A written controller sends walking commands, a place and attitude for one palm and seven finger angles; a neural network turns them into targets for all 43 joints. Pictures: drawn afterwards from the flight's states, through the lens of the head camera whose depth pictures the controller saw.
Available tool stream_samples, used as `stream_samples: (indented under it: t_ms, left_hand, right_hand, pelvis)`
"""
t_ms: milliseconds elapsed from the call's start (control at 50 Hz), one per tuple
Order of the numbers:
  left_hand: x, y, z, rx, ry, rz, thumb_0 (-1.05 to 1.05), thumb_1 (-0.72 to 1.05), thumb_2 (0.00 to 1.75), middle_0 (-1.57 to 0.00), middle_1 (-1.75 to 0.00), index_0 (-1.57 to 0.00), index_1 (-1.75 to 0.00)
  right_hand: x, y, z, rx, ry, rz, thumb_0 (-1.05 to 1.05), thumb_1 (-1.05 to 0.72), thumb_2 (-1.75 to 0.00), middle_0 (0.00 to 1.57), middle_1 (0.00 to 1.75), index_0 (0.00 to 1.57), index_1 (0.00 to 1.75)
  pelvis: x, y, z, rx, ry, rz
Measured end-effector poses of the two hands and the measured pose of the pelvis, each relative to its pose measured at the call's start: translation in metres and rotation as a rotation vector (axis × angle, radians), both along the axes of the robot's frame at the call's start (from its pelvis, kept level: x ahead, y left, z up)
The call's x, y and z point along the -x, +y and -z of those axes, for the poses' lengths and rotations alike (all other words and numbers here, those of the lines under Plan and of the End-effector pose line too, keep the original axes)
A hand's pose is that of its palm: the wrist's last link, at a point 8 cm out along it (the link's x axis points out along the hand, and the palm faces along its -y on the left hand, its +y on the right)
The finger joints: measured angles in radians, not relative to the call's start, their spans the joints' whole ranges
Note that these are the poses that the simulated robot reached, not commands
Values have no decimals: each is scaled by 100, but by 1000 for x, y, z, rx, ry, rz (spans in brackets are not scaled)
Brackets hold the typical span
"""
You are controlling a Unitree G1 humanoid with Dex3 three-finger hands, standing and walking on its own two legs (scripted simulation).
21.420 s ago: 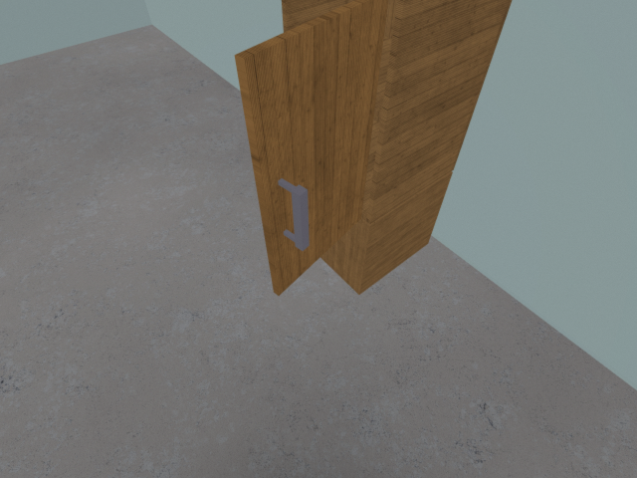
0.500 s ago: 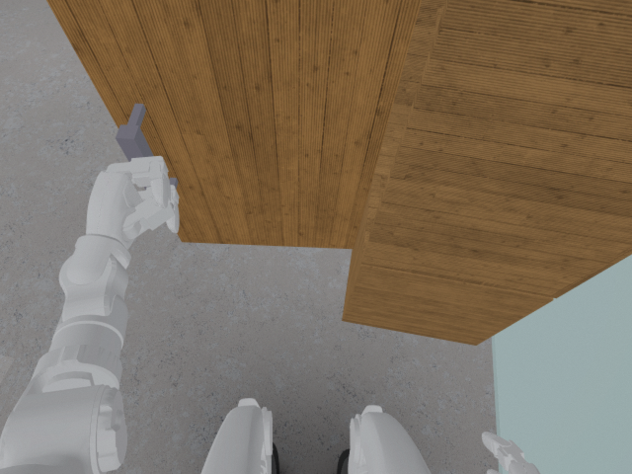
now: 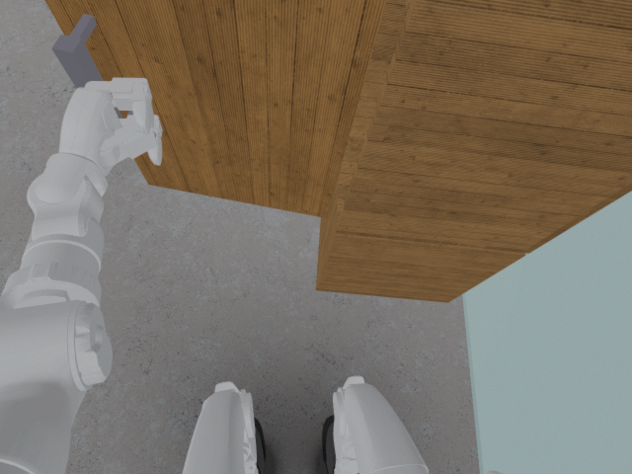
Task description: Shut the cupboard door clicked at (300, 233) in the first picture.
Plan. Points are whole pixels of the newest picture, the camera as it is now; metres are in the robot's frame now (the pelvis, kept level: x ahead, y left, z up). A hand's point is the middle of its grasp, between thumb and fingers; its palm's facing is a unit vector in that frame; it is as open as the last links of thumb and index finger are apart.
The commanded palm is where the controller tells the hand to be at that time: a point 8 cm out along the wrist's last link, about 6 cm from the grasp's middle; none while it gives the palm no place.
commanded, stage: push the door shut along its arc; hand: left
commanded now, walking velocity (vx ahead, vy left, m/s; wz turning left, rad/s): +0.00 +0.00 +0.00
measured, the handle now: (106, 89) +0.58 +0.22 +0.06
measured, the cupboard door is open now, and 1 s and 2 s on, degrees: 85 67 64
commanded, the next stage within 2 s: pull the fist back off the door in 0.90 s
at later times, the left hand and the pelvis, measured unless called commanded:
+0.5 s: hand (185, 97) +0.57 +0.12 +0.06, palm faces -0.31 -0.95 -0.03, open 3.1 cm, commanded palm +0.57 +0.16 +0.06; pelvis +0.01 +0.00 -0.01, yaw -2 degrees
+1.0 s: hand (205, 75) +0.60 +0.10 +0.06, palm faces -0.38 -0.92 -0.04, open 3.4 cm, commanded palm +0.62 +0.11 +0.06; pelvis +0.00 -0.01 -0.03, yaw -2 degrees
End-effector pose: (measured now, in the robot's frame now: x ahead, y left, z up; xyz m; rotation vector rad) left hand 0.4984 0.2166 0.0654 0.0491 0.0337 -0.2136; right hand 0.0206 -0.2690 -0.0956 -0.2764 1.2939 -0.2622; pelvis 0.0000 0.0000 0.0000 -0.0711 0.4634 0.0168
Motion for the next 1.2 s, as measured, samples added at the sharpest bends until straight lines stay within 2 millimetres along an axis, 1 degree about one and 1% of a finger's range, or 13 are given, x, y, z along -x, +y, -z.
stream_samples:
  t_ms: [200, 300, 460, 740, 1020, 1060, 1120, 1160, 1200]
  left_hand:
    - [-27, -11, 1, 1, 19, 38, 2, 90, 90, -130, -150, -130, -150]
    - [-41, -18, 2, -1, 31, 58, 2, 90, 90, -130, -150, -130, -150]
    - [-60, -34, 0, 9, 38, 95, 2, 90, 90, -130, -150, -130, -150]
    - [-85, -40, 1, -4, 48, 138, 0, 88, 91, -130, -150, -130, -150]
    - [-103, -59, -4, -10, 67, 177, 4, 97, 96, -130, -150, -130, -150]
    - [-106, -58, -3, 72, 63, 78, 4, 95, 95, -130, -150, -130, -150]
    - [-108, -54, 2, 150, 48, -154, 4, 92, 93, -130, -150, -130, -150]
    - [-106, -55, 5, 93, 16, -263, 4, 91, 92, -130, -150, -130, -150]
    - [-101, -61, 7, 11, -12, -294, 3, 91, 92, -130, -150, -130, -150]
  right_hand:
    - [20, 7, 1, -11, 57, 42, 1, -90, -90, 20, 30, 21, 30]
    - [24, 8, 3, -7, 75, 50, 1, -90, -90, 20, 30, 21, 30]
    - [27, 5, 6, 3, 90, 63, 1, -90, -90, 20, 30, 21, 30]
    - [37, -2, 13, 42, 117, 72, 1, -90, -90, 20, 30, 21, 30]
    - [56, 2, 13, 60, 148, 85, 1, -90, -90, 20, 30, 21, 30]
    - [58, 5, 12, 53, 153, 73, 1, -90, -90, 20, 30, 21, 30]
    - [62, 12, 11, 9, 170, 46, 1, -90, -90, 20, 30, 20, 30]
    - [65, 19, 11, -35, 187, 35, 1, -90, -90, 20, 29, 20, 30]
    - [68, 25, 12, -78, 209, 40, 1, -90, -90, 20, 29, 20, 30]
  pelvis:
    - [-3, 2, 3, 5, 27, 13]
    - [-5, 1, 6, 8, 44, 14]
    - [-6, -1, 11, 10, 65, 20]
    - [-4, -7, 24, 20, 102, 20]
    - [-1, -7, 30, 29, 126, 19]
    - [-1, -6, 31, 32, 133, 22]
    - [-1, -6, 30, 29, 138, 25]
    - [-2, -6, 28, 26, 143, 23]
    - [-4, -7, 25, 21, 141, 21]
